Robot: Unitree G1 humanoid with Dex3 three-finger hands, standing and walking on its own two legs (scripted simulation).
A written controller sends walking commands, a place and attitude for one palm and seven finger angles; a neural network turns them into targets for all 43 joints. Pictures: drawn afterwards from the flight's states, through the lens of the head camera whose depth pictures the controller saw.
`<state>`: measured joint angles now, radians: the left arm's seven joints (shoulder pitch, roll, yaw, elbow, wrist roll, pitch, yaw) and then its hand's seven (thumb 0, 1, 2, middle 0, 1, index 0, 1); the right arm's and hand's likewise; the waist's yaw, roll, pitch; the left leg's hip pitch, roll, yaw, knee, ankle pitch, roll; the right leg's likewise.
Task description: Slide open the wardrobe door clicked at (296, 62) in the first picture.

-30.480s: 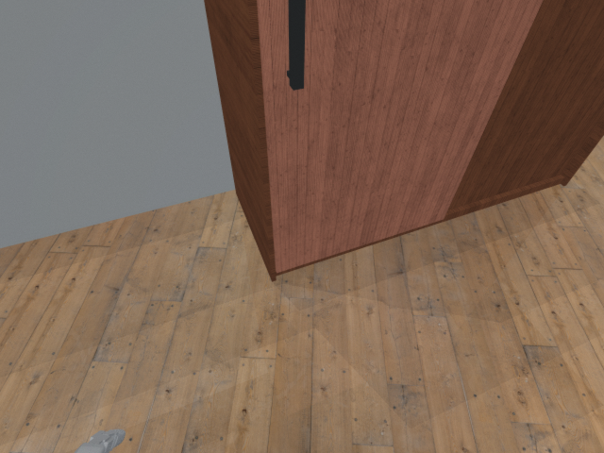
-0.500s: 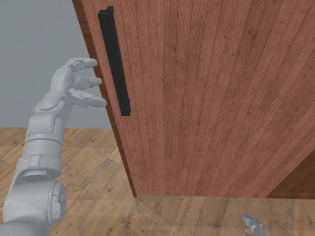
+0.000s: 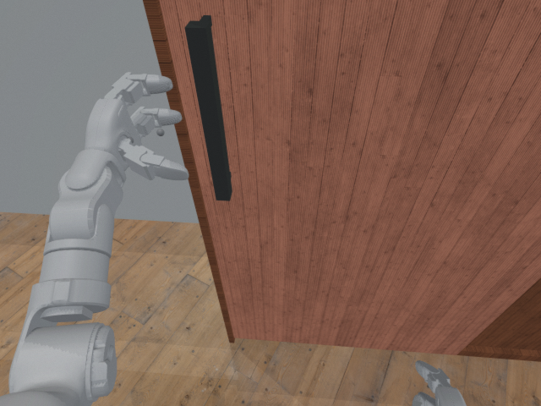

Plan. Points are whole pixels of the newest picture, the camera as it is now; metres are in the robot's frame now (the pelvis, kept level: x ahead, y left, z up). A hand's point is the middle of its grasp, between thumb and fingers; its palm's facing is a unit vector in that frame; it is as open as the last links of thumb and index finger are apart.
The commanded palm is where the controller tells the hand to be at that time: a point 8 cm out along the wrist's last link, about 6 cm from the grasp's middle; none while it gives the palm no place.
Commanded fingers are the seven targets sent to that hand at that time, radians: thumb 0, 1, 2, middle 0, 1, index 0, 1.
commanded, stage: move the hooked fingers beside the handle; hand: left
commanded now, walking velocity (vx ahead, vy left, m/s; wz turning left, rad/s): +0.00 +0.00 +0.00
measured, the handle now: (216, 120) +0.48 +0.12 +0.20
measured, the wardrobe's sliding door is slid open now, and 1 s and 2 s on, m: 0.00 0.00 0.00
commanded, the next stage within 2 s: feel for the door with the fingertips in 0.20 s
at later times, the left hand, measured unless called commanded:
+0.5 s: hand (176, 144) +0.42 +0.16 +0.20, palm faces -0.04 -1.00 -0.01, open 14.0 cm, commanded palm +0.39 +0.21 +0.22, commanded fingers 0.00 -0.50 0.30 -0.30 -1.20 -0.30 -1.20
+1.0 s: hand (183, 136) +0.40 +0.14 +0.22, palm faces -0.02 -1.00 +0.01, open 14.0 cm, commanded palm +0.39 +0.20 +0.22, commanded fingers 0.00 -0.50 0.30 -0.30 -1.20 -0.30 -1.20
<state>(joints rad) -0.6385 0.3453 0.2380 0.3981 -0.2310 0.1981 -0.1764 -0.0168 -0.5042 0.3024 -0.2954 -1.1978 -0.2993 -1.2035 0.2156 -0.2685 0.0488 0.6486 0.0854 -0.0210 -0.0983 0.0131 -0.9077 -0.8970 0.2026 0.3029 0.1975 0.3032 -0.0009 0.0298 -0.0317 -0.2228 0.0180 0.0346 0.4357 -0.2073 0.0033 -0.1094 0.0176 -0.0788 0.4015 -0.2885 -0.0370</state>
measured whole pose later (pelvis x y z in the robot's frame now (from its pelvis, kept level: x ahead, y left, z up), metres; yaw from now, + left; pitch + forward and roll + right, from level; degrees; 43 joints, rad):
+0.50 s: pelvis +0.01 +0.00 +0.00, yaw +0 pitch +1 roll +0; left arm -0.66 0.35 0.22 0.49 -0.23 0.32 -0.18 -0.01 -0.50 0.30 -0.29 -1.20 -0.30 -1.20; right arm 0.25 -0.29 0.04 0.64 0.10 0.01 -0.09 0.01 -0.91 -0.90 0.20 0.30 0.20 0.30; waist -0.01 0.06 -0.05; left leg -0.23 0.02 0.04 0.44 -0.22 0.01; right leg -0.12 0.01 -0.07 0.41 -0.30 -0.03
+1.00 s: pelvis +0.00 +0.00 +0.00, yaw +0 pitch -1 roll +0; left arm -0.66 0.28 0.19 0.43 -0.22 0.30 -0.12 -0.01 -0.50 0.30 -0.29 -1.20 -0.30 -1.20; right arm 0.21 -0.26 0.05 0.65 0.08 0.02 -0.08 0.01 -0.91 -0.90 0.20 0.30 0.20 0.30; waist 0.00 0.04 -0.04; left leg -0.20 0.01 0.04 0.42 -0.20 0.00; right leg -0.09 0.02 -0.07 0.39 -0.29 -0.04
